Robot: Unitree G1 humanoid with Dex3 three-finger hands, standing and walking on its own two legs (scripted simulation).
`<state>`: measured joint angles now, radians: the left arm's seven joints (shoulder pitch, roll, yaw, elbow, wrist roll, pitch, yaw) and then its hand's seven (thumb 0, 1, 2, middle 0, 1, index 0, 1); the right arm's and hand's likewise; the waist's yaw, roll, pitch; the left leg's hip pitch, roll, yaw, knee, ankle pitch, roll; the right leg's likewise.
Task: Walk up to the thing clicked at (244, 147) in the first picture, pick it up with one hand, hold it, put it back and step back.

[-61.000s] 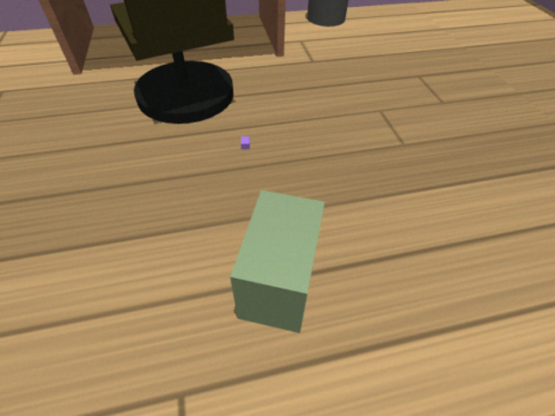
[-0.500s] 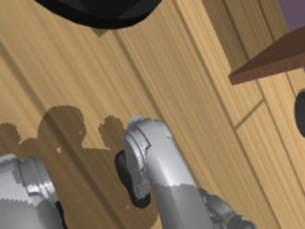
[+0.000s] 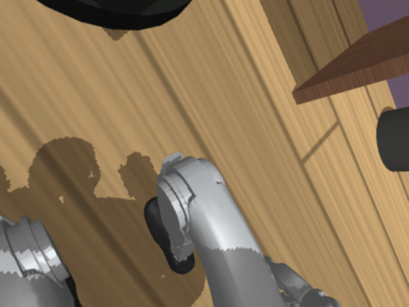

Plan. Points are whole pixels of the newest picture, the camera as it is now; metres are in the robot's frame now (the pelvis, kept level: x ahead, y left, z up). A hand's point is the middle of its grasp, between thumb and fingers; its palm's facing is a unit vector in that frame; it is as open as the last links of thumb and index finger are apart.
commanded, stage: rest palm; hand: left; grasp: from above
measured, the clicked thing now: out of the picture +0.46 +0.34 -0.29
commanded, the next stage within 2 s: close in 0.24 s
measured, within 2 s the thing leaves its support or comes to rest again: neither
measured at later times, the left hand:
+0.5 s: hand out of the picture +0.44 +0.33 -0.27, palm faces -0.46 -0.15 -0.87, open 11.7 cm
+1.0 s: hand out of the picture +0.45 +0.32 -0.26, palm faces -0.45 -0.15 -0.88, open 9.5 cm
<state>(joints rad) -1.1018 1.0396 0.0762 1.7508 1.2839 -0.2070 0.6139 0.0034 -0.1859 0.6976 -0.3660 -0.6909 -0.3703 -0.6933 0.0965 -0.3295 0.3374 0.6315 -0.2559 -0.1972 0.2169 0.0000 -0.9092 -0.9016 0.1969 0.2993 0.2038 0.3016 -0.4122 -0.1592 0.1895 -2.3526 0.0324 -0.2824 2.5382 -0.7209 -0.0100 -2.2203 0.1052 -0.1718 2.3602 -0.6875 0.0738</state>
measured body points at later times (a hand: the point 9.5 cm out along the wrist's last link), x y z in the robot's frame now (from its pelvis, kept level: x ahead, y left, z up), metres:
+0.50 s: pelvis +0.00 +0.00 +0.00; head +0.28 +0.14 +0.32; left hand +0.46 +0.33 -0.22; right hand +0.06 -0.24 -0.05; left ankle +0.06 +0.13 -0.27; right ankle +0.11 -0.12 -0.27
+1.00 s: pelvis +0.00 +0.00 +0.00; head +0.29 +0.14 +0.32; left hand +0.47 +0.33 -0.21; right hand +0.06 -0.25 -0.05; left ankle +0.06 +0.13 -0.27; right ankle +0.11 -0.12 -0.27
